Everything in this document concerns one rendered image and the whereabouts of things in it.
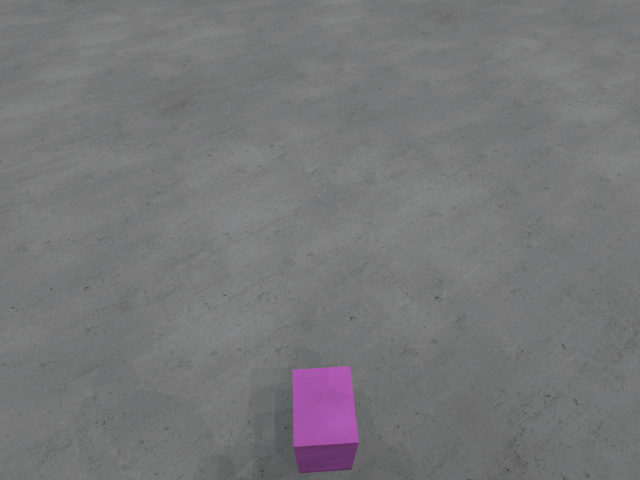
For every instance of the carton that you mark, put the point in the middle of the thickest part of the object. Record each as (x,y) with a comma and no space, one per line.
(324,421)

